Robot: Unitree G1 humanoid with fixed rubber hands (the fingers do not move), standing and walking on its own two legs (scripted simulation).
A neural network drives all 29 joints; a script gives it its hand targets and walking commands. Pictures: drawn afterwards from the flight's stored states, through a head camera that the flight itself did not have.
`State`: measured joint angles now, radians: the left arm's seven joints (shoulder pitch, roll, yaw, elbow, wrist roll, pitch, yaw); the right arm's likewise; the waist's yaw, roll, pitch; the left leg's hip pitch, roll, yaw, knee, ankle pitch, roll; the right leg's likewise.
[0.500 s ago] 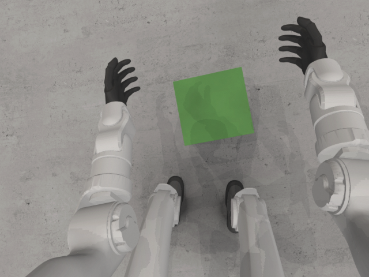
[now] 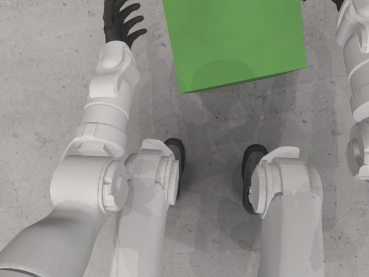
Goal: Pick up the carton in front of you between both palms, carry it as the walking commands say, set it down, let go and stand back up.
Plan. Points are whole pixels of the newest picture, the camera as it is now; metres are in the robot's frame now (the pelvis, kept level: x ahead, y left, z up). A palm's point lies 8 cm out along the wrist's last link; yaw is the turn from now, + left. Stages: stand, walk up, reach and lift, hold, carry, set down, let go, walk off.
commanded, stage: reach and lift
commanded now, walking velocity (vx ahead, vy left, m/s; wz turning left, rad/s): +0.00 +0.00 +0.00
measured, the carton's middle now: (228, 36) +0.53 -0.04 -0.29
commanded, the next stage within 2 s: none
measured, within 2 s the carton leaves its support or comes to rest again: leaves its support in 0.94 s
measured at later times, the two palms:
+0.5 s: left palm (129, 41) +0.51 +0.15 -0.20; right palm (324, 5) +0.55 -0.20 -0.22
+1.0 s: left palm (139, 28) +0.53 +0.12 -0.19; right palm (311, 4) +0.55 -0.17 -0.21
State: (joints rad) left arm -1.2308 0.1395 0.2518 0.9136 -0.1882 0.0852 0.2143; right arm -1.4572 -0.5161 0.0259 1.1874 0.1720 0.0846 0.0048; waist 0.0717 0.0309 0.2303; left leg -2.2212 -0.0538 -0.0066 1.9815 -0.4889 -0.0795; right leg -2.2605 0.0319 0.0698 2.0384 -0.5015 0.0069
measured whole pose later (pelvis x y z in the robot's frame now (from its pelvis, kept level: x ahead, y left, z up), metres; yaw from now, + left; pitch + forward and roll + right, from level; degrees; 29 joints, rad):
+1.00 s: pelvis +0.01 +0.00 -0.04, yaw +0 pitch +38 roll +4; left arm -1.31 0.07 0.40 0.99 -0.08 0.11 0.21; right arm -1.47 -0.37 0.04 1.23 0.08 0.13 -0.07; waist 0.05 0.08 0.24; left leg -2.28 -0.11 -0.04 2.15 -0.54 -0.12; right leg -2.31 0.02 0.05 2.21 -0.56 -0.01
